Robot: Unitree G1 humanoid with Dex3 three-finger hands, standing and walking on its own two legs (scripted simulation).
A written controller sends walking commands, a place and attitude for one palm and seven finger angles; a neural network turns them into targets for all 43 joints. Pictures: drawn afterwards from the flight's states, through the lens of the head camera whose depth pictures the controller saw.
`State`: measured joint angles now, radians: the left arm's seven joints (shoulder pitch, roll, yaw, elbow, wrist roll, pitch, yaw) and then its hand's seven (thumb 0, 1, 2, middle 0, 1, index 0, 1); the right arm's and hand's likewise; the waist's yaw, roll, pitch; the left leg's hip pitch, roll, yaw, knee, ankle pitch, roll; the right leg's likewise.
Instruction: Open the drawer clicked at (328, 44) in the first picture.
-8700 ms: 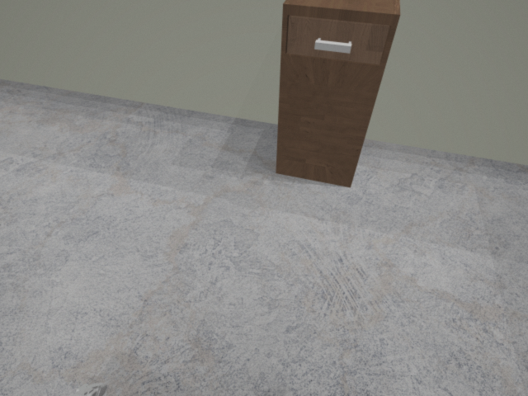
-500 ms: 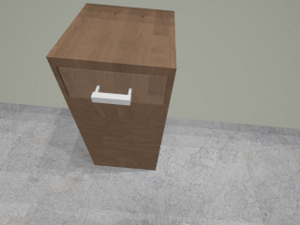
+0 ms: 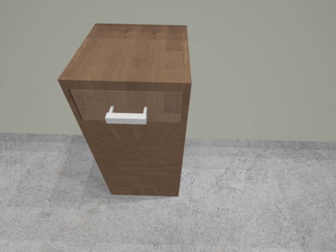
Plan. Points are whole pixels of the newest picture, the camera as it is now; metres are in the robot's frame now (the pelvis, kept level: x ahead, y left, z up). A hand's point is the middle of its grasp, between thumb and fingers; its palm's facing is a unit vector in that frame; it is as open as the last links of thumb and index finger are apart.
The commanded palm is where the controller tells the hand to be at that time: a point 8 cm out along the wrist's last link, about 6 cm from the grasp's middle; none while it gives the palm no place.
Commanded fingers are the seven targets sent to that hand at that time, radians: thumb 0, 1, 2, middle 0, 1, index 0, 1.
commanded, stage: look again from close up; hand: left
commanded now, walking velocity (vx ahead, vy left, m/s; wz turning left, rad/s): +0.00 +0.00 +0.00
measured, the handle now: (127, 113) +0.55 +0.17 -0.02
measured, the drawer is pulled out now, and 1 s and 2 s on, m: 0.00 0.00 0.00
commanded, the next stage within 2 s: raise the hand with hooked fingers in 0.54 s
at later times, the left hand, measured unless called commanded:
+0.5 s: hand out of the picture +0.00 +0.15 -0.18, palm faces +0.02 -0.99 -0.17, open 7.4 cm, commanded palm none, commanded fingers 0.00 0.90 0.90 -0.20 -0.30 -0.20 -0.30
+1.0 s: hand (109, 223) +0.20 +0.16 -0.05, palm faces -0.02 -0.28 -0.96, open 8.2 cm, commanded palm +0.15 +0.20 -0.02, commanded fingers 0.00 0.46 0.71 -0.23 -0.58 -0.23 -0.58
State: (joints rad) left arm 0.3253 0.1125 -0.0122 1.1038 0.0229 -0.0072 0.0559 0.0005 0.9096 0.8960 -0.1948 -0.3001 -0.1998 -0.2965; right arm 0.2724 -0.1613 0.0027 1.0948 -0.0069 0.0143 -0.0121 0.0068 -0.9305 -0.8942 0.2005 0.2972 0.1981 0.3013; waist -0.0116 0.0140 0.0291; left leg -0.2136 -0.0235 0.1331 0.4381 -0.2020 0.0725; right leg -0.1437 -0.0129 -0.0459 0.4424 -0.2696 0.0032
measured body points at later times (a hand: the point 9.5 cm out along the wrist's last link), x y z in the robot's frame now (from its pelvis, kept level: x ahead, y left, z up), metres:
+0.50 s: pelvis +0.01 -0.01 +0.00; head +0.02 +0.00 +0.45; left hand +0.00 +0.21 -0.16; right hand +0.01 -0.22 -0.16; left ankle +0.03 +0.07 -0.74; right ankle -0.02 -0.12 -0.74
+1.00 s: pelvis +0.00 -0.04 -0.04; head +0.02 -0.06 +0.41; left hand +0.20 +0.17 +0.00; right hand +0.23 -0.27 -0.11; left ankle +0.03 +0.07 -0.74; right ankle -0.01 -0.11 -0.74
